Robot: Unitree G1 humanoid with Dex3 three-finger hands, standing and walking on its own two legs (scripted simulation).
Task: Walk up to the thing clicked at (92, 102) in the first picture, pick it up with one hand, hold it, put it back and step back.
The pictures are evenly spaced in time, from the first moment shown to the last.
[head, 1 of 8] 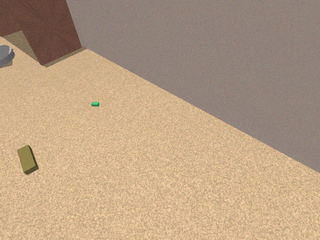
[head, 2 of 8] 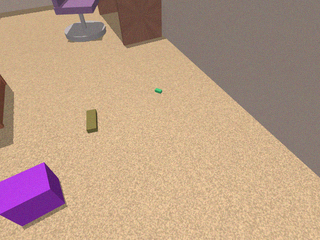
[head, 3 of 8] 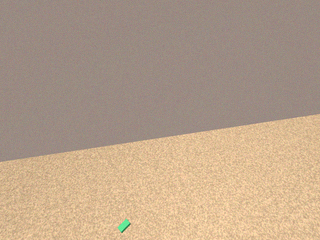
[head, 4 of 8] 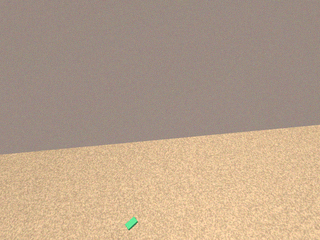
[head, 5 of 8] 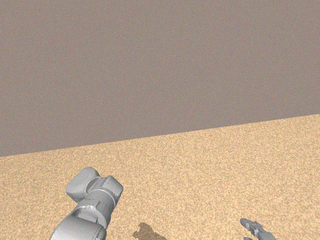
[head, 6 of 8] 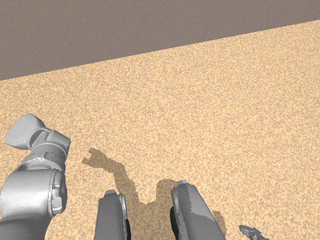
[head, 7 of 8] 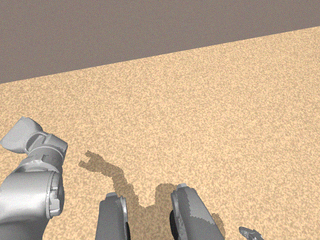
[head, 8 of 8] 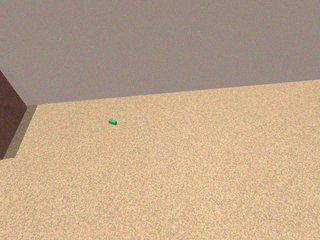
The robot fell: no
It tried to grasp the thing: yes
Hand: left
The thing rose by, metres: 0.67
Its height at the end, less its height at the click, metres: +0.00
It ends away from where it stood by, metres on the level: 0.39
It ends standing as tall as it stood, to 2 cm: yes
